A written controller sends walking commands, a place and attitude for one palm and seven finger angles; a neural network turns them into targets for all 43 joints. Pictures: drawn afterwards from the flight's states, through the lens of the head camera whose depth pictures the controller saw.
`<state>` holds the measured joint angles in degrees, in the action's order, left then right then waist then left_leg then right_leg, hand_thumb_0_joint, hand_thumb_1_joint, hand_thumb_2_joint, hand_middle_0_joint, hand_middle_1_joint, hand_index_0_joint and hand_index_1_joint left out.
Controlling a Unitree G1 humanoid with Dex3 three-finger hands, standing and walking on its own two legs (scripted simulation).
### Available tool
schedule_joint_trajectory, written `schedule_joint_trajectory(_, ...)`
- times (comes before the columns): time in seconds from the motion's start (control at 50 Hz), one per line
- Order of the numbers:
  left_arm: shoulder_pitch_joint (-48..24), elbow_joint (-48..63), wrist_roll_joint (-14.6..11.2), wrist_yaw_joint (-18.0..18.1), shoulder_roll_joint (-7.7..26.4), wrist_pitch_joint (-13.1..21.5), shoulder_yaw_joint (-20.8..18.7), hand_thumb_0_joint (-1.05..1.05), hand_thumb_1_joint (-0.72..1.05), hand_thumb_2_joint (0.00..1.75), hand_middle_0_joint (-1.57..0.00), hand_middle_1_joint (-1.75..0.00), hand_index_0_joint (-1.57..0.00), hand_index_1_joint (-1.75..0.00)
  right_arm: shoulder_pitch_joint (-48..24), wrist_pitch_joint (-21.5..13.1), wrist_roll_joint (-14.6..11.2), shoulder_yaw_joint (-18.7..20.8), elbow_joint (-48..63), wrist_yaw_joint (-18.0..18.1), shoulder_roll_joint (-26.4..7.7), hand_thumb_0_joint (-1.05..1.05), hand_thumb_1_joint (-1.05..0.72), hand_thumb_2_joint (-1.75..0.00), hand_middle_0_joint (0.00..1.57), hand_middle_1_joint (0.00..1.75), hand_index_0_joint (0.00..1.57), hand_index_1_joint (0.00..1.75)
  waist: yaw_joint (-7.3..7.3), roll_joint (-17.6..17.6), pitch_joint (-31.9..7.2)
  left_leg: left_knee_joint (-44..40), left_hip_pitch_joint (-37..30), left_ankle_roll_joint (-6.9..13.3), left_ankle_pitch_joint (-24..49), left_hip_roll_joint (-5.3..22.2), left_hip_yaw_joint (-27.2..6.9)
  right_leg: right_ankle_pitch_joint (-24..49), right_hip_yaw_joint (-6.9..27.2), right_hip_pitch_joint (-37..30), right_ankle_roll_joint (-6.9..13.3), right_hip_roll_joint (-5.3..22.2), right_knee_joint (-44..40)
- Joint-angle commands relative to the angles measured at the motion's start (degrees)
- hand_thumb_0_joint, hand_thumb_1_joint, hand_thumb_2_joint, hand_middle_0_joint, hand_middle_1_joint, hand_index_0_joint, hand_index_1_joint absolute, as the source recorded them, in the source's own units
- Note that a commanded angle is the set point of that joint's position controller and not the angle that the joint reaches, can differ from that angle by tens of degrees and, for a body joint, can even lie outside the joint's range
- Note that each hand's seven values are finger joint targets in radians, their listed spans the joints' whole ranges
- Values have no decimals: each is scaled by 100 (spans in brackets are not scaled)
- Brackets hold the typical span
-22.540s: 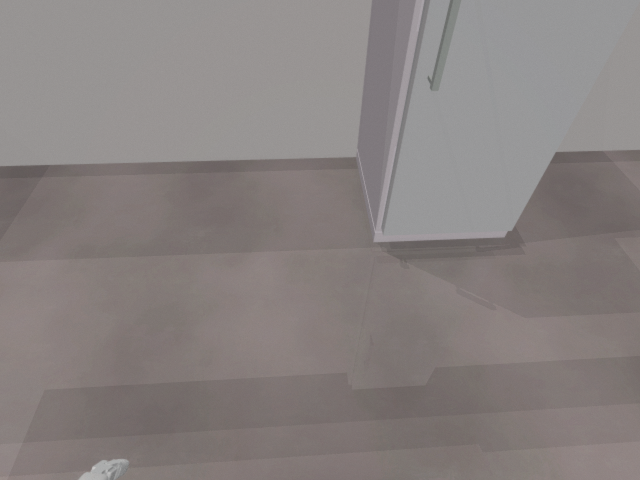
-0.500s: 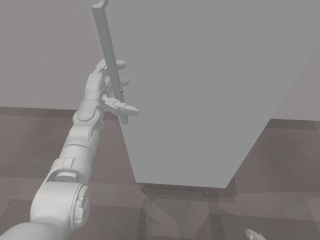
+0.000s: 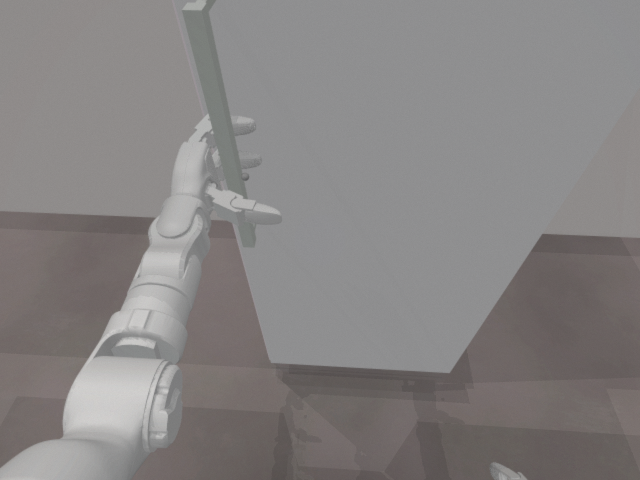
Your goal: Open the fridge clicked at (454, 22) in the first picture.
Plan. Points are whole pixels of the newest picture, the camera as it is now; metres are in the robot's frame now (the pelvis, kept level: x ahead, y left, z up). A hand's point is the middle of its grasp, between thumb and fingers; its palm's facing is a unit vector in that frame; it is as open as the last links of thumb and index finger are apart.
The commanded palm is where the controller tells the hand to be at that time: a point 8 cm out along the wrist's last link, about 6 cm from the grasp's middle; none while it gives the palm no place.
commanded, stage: grip the handle and tug to test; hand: left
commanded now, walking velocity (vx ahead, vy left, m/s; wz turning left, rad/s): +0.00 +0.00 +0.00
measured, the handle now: (233, 146) +0.50 +0.12 +0.16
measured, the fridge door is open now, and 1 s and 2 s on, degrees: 0 0 13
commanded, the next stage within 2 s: pull the door a little, standing still in 1.30 s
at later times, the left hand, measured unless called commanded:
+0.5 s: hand (243, 175) +0.45 +0.10 +0.15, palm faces -0.05 -1.00 +0.00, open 6.6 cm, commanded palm +0.42 +0.15 +0.15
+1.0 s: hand (244, 175) +0.45 +0.10 +0.15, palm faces -0.05 -1.00 +0.00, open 5.3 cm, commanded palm +0.41 +0.15 +0.15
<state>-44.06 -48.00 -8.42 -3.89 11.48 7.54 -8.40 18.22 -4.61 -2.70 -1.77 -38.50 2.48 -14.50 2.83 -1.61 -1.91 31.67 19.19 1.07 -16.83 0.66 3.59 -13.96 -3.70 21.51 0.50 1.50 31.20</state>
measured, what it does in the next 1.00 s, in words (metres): stands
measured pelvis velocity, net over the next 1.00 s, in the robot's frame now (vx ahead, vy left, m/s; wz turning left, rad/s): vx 0.01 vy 0.00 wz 0.00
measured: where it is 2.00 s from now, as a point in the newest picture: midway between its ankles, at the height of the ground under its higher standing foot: outside the picture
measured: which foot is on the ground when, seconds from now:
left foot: down 0.00-1.00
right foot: down 0.00-1.00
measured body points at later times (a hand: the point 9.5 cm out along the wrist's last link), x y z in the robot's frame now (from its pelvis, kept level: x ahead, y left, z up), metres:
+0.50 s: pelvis +0.01 +0.00 +0.00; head +0.03 -0.01 +0.45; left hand +0.44 +0.16 +0.15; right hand +0.11 -0.25 -0.11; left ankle -0.01 +0.11 -0.73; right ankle +0.02 -0.12 -0.73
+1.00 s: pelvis +0.01 +0.00 +0.00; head +0.03 -0.01 +0.45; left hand +0.44 +0.16 +0.15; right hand +0.11 -0.25 -0.12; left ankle -0.01 +0.11 -0.73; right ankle +0.02 -0.12 -0.73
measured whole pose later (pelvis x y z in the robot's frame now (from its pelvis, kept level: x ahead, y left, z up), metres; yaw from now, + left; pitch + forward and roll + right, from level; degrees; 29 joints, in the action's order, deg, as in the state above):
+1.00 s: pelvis +0.01 +0.00 +0.00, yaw +0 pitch +5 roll +0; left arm -42.6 -45.0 -8.6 -3.1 11.1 5.5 -7.7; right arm 17.6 -3.2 -2.6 -1.6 -37.9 2.2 -14.3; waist 2.5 -1.8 -2.3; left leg 31.5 18.8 1.0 -17.2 0.7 3.3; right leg -14.3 -3.9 20.9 0.5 1.4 30.8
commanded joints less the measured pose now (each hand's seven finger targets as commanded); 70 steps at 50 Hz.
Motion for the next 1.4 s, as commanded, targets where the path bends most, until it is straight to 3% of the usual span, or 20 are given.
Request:
schedule_joint_trajectory(0.0,-2968,1391,14,-38,625,368,40,0,-17,44,-33,-125,-33,-125,-35,-228,12,288,606,17,-711,0,-90,-90,20,30,20,30,106,258,-1893,-321,-779,47,1350,-69,-352,1483,105,-679,118,-241,-213)
schedule_joint_trajectory(0.06,-2775,1388,0,-31,722,336,-64,0,-3,50,-35,-127,-35,-127,-33,-209,18,289,624,15,-726,0,-90,-90,20,30,20,30,55,433,-1947,-324,-730,62,1437,-61,-348,1578,96,-811,115,-242,-199)
schedule_joint_trajectory(0.12,-2777,1650,9,-65,677,343,-24,0,11,56,-36,-129,-36,-129,-72,-208,22,285,641,7,-691,0,-90,-90,20,30,20,30,12,161,-2032,-315,-797,43,1585,-78,-323,1730,115,-894,140,-231,-182)
schedule_joint_trajectory(0.2,-2761,1522,-19,-69,721,264,-42,0,29,64,-38,-131,-38,-131,-74,-170,7,284,639,23,-715,0,-90,-90,20,30,20,30,76,446,-1789,-348,-665,68,1394,-66,-320,1606,105,-840,112,-244,-250)
schedule_joint_trajectory(0.22,-2744,1520,-18,-82,680,247,-22,0,34,66,-39,-132,-39,-132,-103,-170,8,284,658,29,-706,0,-90,-90,20,30,20,30,65,273,-1813,-340,-683,62,1340,-78,-288,1568,122,-816,113,-238,-251)
schedule_joint_trajectory(0.26,-2714,1563,-18,-60,858,251,-163,0,43,70,-40,-133,-40,-133,-81,-150,16,285,667,44,-717,0,-90,-90,20,30,20,30,37,380,-1925,-340,-697,78,1454,-78,-303,1673,119,-937,111,-227,-238)
schedule_joint_trajectory(0.32,-2730,1740,-13,-84,514,244,117,0,57,76,-42,-135,-42,-135,-135,-166,5,278,693,19,-672,0,-90,-90,20,30,20,30,53,143,-1951,-319,-841,43,1547,-74,-308,1688,104,-824,128,-236,-219)
schedule_joint_trajectory(0.34,-2618,1593,-13,-61,508,230,109,0,62,78,-42,-136,-42,-136,-97,-152,13,293,686,26,-690,0,-90,-90,20,30,20,30,56,316,-1898,-311,-806,51,1597,-63,-328,1679,70,-857,124,-234,-214)
schedule_joint_trajectory(0.46,-2654,1549,2,-59,609,186,70,0,90,90,-45,-140,-45,-140,-126,-112,11,273,680,30,-703,0,-90,-90,20,30,20,30,71,308,-1834,-319,-730,62,1533,-77,-329,1691,92,-848,121,-229,-223)
schedule_joint_trajectory(0.6,-2809,1615,8,-55,451,185,188,0,90,90,-45,-140,-45,-140,-115,-113,20,289,652,25,-679,0,-90,-90,20,30,20,30,102,194,-1965,-265,-881,53,1626,-81,-339,1741,90,-753,122,-232,-204)
schedule_joint_trajectory(0.74,-2638,1488,-9,-78,704,161,-7,0,90,90,-45,-140,-45,-140,-112,-50,23,285,686,42,-718,0,-90,-90,20,30,20,30,53,378,-1844,-300,-687,78,1508,-89,-316,1699,96,-919,115,-220,-238)
schedule_joint_trajectory(0.8,-2965,1437,-4,-77,525,155,156,0,90,90,-45,-140,-45,-140,-108,-65,19,269,643,48,-679,0,-90,-90,20,30,20,30,154,275,-1810,-295,-741,67,1420,-88,-342,1606,90,-725,110,-231,-244)
schedule_joint_trajectory(0.84,-2787,1394,0,-63,714,186,2,0,90,90,-45,-140,-45,-140,-65,-61,27,287,650,50,-716,0,-90,-90,20,30,20,30,81,412,-1888,-302,-703,76,1474,-90,-348,1628,84,-885,115,-217,-242)
schedule_joint_trajectory(0.9,-2671,1640,-24,-99,460,210,171,0,90,90,-45,-140,-45,-140,-146,-97,18,275,709,18,-666,0,-90,-90,20,30,20,30,48,208,-2031,-278,-837,53,1594,-87,-330,1731,87,-847,126,-232,-198)
schedule_joint_trajectory(1.06,-1710,2365,-76,-128,409,147,141,0,90,90,-45,-140,-45,-140,-278,-110,9,312,871,-48,-679,0,-90,-90,20,30,20,30,-163,308,-2129,-311,-935,39,2105,-25,-289,2120,57,-1165,138,-235,-154)
schedule_joint_trajectory(1.16,-931,3164,-121,-142,197,-42,222,0,90,90,-45,-140,-45,-140,-419,-124,0,342,1016,-99,-628,0,-90,-90,20,30,20,30,-299,198,-2243,-275,-1149,32,2781,12,-209,2617,61,-1391,126,-230,-140)
schedule_joint_trajectory(1.18,-842,3321,-103,-117,376,-86,76,0,90,90,-45,-140,-45,-140,-392,-114,13,351,1003,-105,-639,0,-90,-90,20,30,20,30,-317,267,-2268,-279,-1181,30,2900,13,-208,2733,72,-1456,123,-233,-144)
schedule_joint_trajectory(1.24,-208,3874,-83,-118,306,-262,134,0,90,90,-45,-140,-45,-140,-479,-80,29,367,1126,-120,-615,0,-90,-90,20,30,20,30,-414,252,-2344,-289,-1251,20,3374,21,-163,3115,59,-1759,113,-199,-122)
schedule_joint_trajectory(1.32,-5,4558,-65,-112,175,-596,295,0,90,90,-45,-140,-45,-140,-582,-23,24,352,1173,-140,-565,0,-90,-90,20,30,20,30,-339,199,-2211,-293,-1459,15,3695,54,-148,3370,52,-1684,87,-208,-187)
schedule_joint_trajectory(1.38,310,4751,-77,-68,325,-832,127,0,90,90,-45,-140,-45,-140,-674,44,37,337,1211,-103,-555,0,-90,-90,20,30,20,30,-394,257,-2171,-314,-1482,15,3764,42,-124,3541,51,-1822,85,-193,-210)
